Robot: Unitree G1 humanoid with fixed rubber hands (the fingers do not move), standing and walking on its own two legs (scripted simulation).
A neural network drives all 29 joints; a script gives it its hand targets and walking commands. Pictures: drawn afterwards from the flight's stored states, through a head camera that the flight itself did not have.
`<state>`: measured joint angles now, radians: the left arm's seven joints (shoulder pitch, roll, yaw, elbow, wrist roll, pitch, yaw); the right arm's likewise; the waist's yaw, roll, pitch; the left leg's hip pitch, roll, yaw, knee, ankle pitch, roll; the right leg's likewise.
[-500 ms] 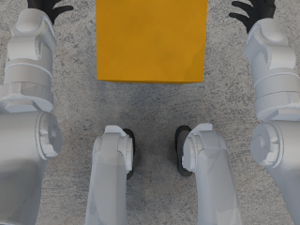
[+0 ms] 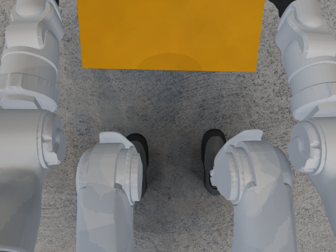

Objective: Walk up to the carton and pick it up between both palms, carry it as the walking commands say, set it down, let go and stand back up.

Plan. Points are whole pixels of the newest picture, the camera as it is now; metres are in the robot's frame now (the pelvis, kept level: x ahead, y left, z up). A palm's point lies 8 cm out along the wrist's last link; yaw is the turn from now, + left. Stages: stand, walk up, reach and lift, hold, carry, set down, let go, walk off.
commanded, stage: reach and lift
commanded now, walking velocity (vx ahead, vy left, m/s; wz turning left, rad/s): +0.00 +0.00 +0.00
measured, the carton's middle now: (169, 10) +0.54 +0.02 -0.24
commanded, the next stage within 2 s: none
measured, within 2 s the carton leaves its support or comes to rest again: leaves its support in 1.66 s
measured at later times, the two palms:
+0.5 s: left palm out of the picture +0.55 +0.22 -0.17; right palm (286, 0) +0.54 -0.17 -0.17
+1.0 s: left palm out of the picture +0.55 +0.20 -0.17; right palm out of the picture +0.54 -0.15 -0.17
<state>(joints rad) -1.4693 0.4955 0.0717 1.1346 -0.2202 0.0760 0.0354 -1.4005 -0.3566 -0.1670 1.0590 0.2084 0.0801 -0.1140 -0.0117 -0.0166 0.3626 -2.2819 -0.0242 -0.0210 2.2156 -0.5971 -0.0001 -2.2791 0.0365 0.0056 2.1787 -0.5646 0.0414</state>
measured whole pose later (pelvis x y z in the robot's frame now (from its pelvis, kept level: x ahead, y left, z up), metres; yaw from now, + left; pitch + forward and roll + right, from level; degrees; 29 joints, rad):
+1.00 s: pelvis +0.00 +0.00 +0.00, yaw +0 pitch +37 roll -2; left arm -1.55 0.44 -0.02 1.21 -0.26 0.04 0.08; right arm -1.47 -0.31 -0.10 1.13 0.25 0.04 -0.16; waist -0.01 -0.03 0.38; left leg -2.27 -0.02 -0.02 2.20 -0.58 0.00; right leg -2.26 0.04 0.00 2.17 -0.56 0.04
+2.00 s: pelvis +0.00 +0.00 +0.02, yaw +1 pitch +41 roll -2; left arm -1.43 0.37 0.19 1.00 -0.05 0.26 0.03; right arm -1.33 -0.21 -0.34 0.88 0.04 0.26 -0.11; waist -0.01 -0.01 0.19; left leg -2.28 -0.07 -0.04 2.13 -0.56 -0.02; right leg -2.26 0.07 0.02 2.11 -0.56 0.06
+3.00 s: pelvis +0.00 +0.00 +0.11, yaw +1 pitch +47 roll -2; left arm -1.19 0.22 0.34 0.79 0.10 0.38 -0.01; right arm -1.10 -0.09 -0.46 0.67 -0.09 0.38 -0.05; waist -0.02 -0.01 -0.09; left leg -2.10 -0.10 -0.07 1.78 -0.49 -0.03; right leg -2.09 0.10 0.06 1.76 -0.49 0.07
